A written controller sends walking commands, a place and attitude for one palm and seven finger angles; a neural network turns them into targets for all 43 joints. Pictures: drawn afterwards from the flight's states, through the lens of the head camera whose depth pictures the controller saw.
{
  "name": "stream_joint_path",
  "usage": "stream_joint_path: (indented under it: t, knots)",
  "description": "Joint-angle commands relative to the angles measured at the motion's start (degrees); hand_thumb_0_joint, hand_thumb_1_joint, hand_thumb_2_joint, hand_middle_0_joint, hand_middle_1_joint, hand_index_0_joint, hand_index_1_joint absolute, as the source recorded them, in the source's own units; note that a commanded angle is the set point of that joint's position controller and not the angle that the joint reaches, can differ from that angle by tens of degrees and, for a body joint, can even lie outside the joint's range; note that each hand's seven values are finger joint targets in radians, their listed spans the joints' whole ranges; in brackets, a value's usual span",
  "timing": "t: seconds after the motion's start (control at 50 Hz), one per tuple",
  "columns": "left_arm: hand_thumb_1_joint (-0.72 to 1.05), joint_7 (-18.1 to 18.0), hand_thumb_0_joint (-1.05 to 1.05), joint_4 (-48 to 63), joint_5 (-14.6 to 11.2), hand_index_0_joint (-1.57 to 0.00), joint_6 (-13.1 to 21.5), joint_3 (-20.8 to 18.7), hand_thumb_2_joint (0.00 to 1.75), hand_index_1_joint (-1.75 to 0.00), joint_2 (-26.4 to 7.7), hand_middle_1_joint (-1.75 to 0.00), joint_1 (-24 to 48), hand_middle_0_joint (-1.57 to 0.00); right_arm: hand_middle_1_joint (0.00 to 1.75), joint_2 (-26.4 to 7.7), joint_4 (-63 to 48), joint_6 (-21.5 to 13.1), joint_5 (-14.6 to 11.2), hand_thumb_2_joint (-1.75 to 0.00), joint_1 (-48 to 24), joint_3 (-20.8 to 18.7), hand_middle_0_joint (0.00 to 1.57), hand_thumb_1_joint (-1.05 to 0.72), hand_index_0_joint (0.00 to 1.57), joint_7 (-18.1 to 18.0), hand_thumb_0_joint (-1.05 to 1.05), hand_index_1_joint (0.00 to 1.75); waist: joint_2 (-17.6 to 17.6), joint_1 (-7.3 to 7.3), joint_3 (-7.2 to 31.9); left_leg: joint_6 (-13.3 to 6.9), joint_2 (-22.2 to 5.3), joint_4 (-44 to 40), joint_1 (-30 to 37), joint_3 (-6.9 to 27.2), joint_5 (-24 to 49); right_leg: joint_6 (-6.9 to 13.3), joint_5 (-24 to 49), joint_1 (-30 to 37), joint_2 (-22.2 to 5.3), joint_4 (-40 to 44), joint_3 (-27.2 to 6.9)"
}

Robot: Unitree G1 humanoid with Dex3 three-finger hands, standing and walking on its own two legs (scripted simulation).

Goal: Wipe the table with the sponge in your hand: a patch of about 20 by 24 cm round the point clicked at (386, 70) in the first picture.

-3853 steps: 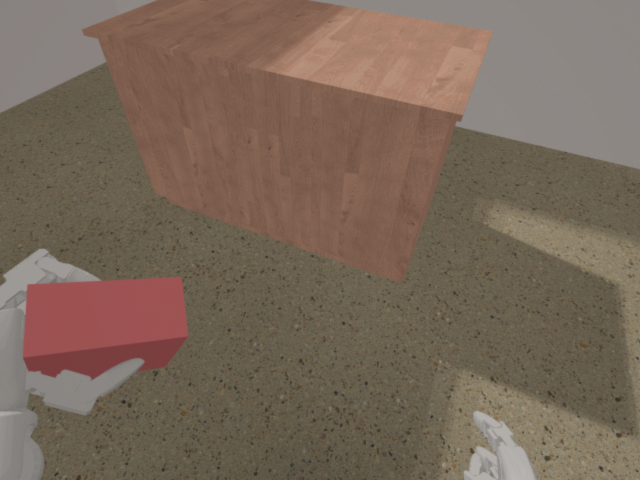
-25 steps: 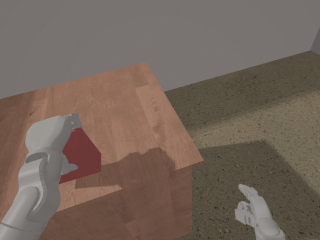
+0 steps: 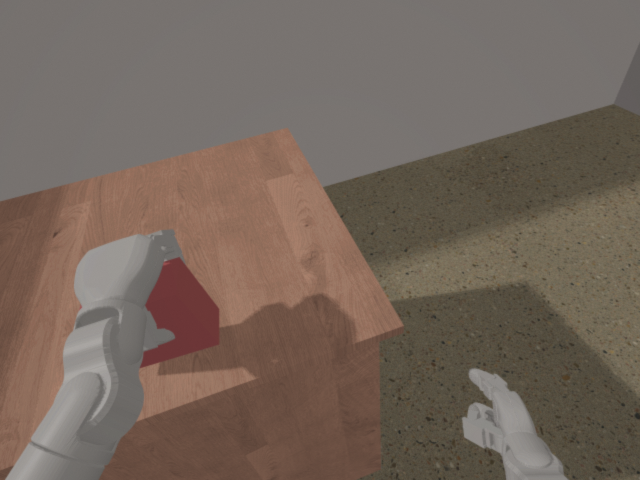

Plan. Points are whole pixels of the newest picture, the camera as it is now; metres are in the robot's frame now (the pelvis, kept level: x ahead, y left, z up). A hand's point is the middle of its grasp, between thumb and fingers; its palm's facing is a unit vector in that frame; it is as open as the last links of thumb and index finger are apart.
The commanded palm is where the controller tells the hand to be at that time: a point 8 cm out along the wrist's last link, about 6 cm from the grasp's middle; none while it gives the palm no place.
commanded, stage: move the sponge above the wiping area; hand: left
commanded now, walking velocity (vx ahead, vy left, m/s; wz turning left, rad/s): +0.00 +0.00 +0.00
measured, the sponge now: (163, 323) +0.26 +0.25 +0.08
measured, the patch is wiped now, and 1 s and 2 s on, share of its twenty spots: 0.00 0.00 0.05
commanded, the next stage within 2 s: lower the sponge onto the table in 0.60 s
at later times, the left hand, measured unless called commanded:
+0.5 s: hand (130, 297) +0.25 +0.26 +0.15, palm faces +0.10 -0.07 -0.99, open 9.9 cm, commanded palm +0.21 +0.26 +0.22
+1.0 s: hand (131, 297) +0.25 +0.26 +0.15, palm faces +0.12 -0.09 -0.99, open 9.9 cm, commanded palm +0.21 +0.26 +0.22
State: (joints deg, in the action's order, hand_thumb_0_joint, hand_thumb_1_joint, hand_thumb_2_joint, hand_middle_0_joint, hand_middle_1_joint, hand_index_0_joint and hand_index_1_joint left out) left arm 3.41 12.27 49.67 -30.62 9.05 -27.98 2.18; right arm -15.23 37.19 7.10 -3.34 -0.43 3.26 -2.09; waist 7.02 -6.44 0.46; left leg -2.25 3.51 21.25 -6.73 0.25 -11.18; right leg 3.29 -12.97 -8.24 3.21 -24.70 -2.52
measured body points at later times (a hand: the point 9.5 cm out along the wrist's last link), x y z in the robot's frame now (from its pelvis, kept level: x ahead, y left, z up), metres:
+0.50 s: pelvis -0.01 -0.01 +0.00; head -0.03 -0.06 +0.45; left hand +0.24 +0.26 +0.20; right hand +0.25 -0.20 -0.08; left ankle +0.01 +0.10 -0.74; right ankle +0.01 -0.08 -0.74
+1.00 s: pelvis -0.01 +0.00 +0.00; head -0.03 -0.06 +0.45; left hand +0.24 +0.26 +0.20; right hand +0.25 -0.20 -0.08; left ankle +0.01 +0.10 -0.74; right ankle +0.01 -0.08 -0.74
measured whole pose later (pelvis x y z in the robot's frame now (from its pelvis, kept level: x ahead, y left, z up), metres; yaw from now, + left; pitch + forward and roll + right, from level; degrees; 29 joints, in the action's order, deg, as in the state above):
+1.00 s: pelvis -0.01 +0.00 +0.00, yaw +0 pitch -4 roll +1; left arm 4.5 11.8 48.7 -29.3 7.0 -29.9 2.4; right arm -15.7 37.9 5.8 -3.4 0.0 3.0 -2.8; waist 7.2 -6.7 0.0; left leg -2.1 3.4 21.4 -6.5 0.6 -10.6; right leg 3.4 -12.1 -7.7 3.4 -24.3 -2.3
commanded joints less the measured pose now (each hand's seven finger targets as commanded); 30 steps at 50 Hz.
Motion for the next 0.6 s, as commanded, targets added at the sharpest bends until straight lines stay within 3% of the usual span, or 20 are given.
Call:
stream_joint_path:
  t: [0.0, 0.02, 0.04, 0.1, 0.12, 0.14, 0.2, 0.22, 0.24, 0.3, 0.32, 0.34, 0.42, 0.44, 0.5, 0.52, 0.54, 0.58]
  knots:
    - [0.10, -2.7, 0.00, 11.9, 2.2, -1.20, -0.1, -11.7, 1.30, -1.60, -15.2, -1.60, 13.7, -1.20, 0.30, -4.7, -10.8, -3.1, 0.4, -0.90, -13.7, -2.2, 0.20, -0.90, 0.20, -0.3, 0.00, 0.30, -4.7, -1.17, 13.2, -0.5, -0.5, -1.2, 0.8, 3.0, 14.4, 1.6, 13.4, 6.8, -1.5, 2.8, -5.2]
    - [0.10, -2.9, 0.00, 13.1, 2.2, -1.20, -0.4, -13.6, 1.30, -1.60, -17.2, -1.60, 12.9, -1.20, 0.30, -4.8, -11.0, -3.1, 0.3, -0.90, -14.8, -2.0, 0.20, -0.90, 0.20, -0.3, 0.00, 0.30, -3.2, -1.76, 12.9, -0.6, -0.4, -1.1, 1.0, 3.3, 13.7, 2.3, 12.2, 6.3, -1.1, 2.9, -6.9]
    - [0.10, -2.5, 0.00, 13.1, 1.9, -1.20, -0.3, -10.1, 1.30, -1.60, -13.0, -1.60, 12.7, -1.20, 0.30, -4.4, -11.2, -3.3, 0.2, -0.90, -14.1, -2.0, 0.20, -0.90, 0.20, -0.1, 0.00, 0.30, -4.0, -0.73, 12.6, -0.5, -0.6, -1.0, 0.8, 2.8, 14.5, 1.8, 13.3, 6.2, -1.5, 2.5, -4.9]
    - [0.10, -1.9, 0.00, 14.1, 1.2, -1.20, -0.1, -11.9, 1.30, -1.60, -15.0, -1.60, 9.8, -1.20, 0.30, -4.8, -11.1, -3.4, 0.3, -0.90, -13.3, -2.5, 0.20, -0.90, 0.20, 0.0, 0.00, 0.30, -5.3, -0.87, 12.2, -0.6, -0.6, -0.5, 0.8, 3.2, 14.8, 1.4, 14.7, 6.1, -1.6, 2.6, -5.3]
    - [0.10, -1.9, 0.00, 14.7, 1.4, -1.20, -0.4, -12.7, 1.30, -1.60, -16.0, -1.60, 9.7, -1.20, 0.30, -4.8, -11.5, -3.4, 0.2, -0.90, -14.5, -2.1, 0.20, -0.90, 0.20, -0.2, 0.00, 0.30, -4.1, -1.32, 11.7, -0.8, -0.5, -0.6, 0.8, 3.4, 13.7, 1.9, 13.1, 5.3, -1.2, 2.8, -6.9]
    - [0.10, -1.6, 0.00, 13.4, 1.0, -1.20, -0.4, -10.9, 1.30, -1.60, -13.8, -1.60, 9.9, -1.20, 0.30, -4.7, -11.3, -3.6, 0.2, -0.90, -13.3, -2.2, 0.20, -0.90, 0.20, -0.4, 0.00, 0.30, -5.7, -0.32, 11.0, -0.9, -0.6, -0.4, 0.3, 2.7, 13.2, 1.3, 12.9, 5.2, -1.7, 2.9, -5.2]
    - [0.10, -1.3, 0.00, 13.3, 1.4, -1.20, 0.4, -12.1, 1.30, -1.60, -16.4, -1.60, 11.8, -1.20, 0.30, -4.9, -10.9, -3.7, 0.3, -0.90, -13.1, -2.4, 0.20, -0.90, 0.20, -0.8, 0.00, 0.30, -5.3, -0.39, 10.8, -0.9, -0.4, -0.6, 0.4, 3.1, 12.3, 1.1, 12.2, 5.0, -1.8, 3.3, -5.8]
    - [0.10, -1.4, 0.00, 13.5, 1.8, -1.20, 0.1, -13.6, 1.30, -1.60, -18.3, -1.60, 12.6, -1.20, 0.30, -5.1, -11.0, -3.8, 0.2, -0.90, -14.3, -2.1, 0.20, -0.90, 0.20, -1.1, 0.00, 0.30, -4.3, -0.75, 10.4, -1.0, -0.3, -0.8, 0.6, 3.5, 11.0, 1.7, 9.7, 4.1, -1.3, 3.7, -7.5]
    - [0.10, -1.1, 0.00, 12.2, 1.8, -1.20, 0.4, -10.6, 1.30, -1.60, -15.2, -1.60, 14.3, -1.20, 0.30, -4.8, -10.9, -4.1, 0.2, -0.90, -13.5, -2.1, 0.20, -0.90, 0.20, -1.3, 0.00, 0.30, -4.9, 0.25, 10.1, -0.9, -0.4, -0.8, 0.4, 2.8, 10.5, 1.2, 9.3, 4.0, -1.8, 3.8, -5.5]
    - [0.10, -0.9, 0.00, 10.3, 1.8, -1.20, 1.7, -11.6, 1.30, -1.60, -17.1, -1.60, 17.4, -1.20, 0.30, -5.0, -10.1, -4.5, 0.3, -0.90, -13.1, -2.3, 0.20, -0.90, 0.20, -1.9, 0.00, 0.30, -5.0, 0.18, 10.0, -0.9, -0.1, -1.1, 0.7, 3.2, 8.9, 1.0, 7.5, 3.7, -1.8, 4.8, -6.1]
    - [0.10, -1.1, 0.00, 11.0, 2.1, -1.20, 1.9, -13.5, 1.30, -1.60, -19.4, -1.60, 17.9, -1.20, 0.30, -5.0, -10.2, -4.8, 0.1, -0.90, -14.2, -2.0, 0.20, -0.90, 0.20, -2.0, 0.00, 0.30, -3.3, -0.40, 10.4, -1.0, -0.1, -1.3, 1.2, 3.6, 8.1, 1.7, 5.2, 3.3, -1.4, 5.0, -7.7]
    - [0.10, -1.0, 0.00, 10.7, 1.7, -1.20, 2.7, -10.5, 1.30, -1.60, -15.6, -1.60, 18.5, -1.20, 0.30, -4.6, -10.2, -5.2, 0.3, -0.90, -13.4, -2.1, 0.20, -0.90, 0.20, -2.0, 0.00, 0.30, -4.2, 0.26, 11.3, -1.0, -0.1, -1.1, 1.2, 3.0, 9.0, 1.3, 7.0, 4.3, -1.7, 4.4, -5.5]
    - [0.10, -1.2, 0.00, 10.4, 1.7, -1.20, 3.4, -12.9, 1.30, -1.60, -17.6, -1.60, 17.4, -1.20, 0.30, -4.6, -10.0, -5.4, 0.3, -0.90, -14.3, -2.0, 0.20, -0.90, 0.20, -1.8, 0.00, 0.30, -2.4, -0.88, 11.1, -0.7, -0.1, -1.6, 1.4, 3.7, 9.0, 1.9, 6.5, 4.0, -1.4, 4.9, -7.3]
    - [0.10, -1.3, 0.00, 9.3, 1.4, -1.20, 3.4, -11.4, 1.30, -1.60, -15.3, -1.60, 16.5, -1.20, 0.30, -4.5, -9.8, -5.5, 0.4, -0.90, -13.2, -2.2, 0.20, -0.90, 0.20, -1.6, 0.00, 0.30, -3.7, -0.41, 11.4, -0.6, -0.3, -1.5, 0.8, 3.1, 9.4, 1.5, 7.4, 4.9, -1.8, 4.5, -5.4]
    - [0.10, -1.3, 0.00, 10.0, 1.3, -1.20, 2.7, -12.4, 1.30, -1.60, -16.1, -1.60, 15.0, -1.20, 0.30, -4.8, -9.9, -5.0, 0.5, -0.90, -13.5, -2.4, 0.20, -0.90, 0.20, -1.2, 0.00, 0.30, -4.6, -1.05, 11.6, -0.4, -0.4, -1.8, 0.6, 3.4, 10.2, 1.2, 8.6, 5.3, -1.8, 4.4, -5.2]
    - [0.10, -1.5, 0.00, 10.4, 1.4, -1.20, 2.0, -13.1, 1.30, -1.60, -16.7, -1.60, 15.1, -1.20, 0.30, -4.7, -10.4, -5.1, 0.3, -0.90, -14.8, -2.0, 0.20, -0.90, 0.20, -1.2, 0.00, 0.30, -3.1, -1.61, 11.2, -0.5, -0.3, -2.1, 0.4, 3.6, 9.1, 1.9, 6.6, 4.5, -1.4, 4.5, -6.6]
    - [0.10, -1.5, 0.00, 9.5, 1.1, -1.20, 2.0, -11.8, 1.30, -1.60, -14.7, -1.60, 14.6, -1.20, 0.30, -4.7, -10.1, -5.1, 0.4, -0.90, -13.4, -2.1, 0.20, -0.90, 0.20, -1.0, 0.00, 0.30, -5.5, -0.84, 11.2, -0.4, -0.6, -1.9, -0.1, 3.0, 9.7, 1.4, 7.9, 5.2, -1.6, 4.0, -4.7]
    - [0.10, -1.3, 0.00, 10.1, 0.8, -1.20, 1.7, -12.4, 1.30, -1.60, -15.5, -1.60, 13.6, -1.20, 0.30, -4.8, -10.2, -4.6, 0.4, -0.90, -13.7, -2.3, 0.20, -0.90, 0.20, -1.0, 0.00, 0.30, -6.1, -1.02, 10.9, -0.5, -0.6, -1.9, 0.0, 3.0, 9.4, 1.1, 8.0, 5.0, -1.7, 4.4, -5.0]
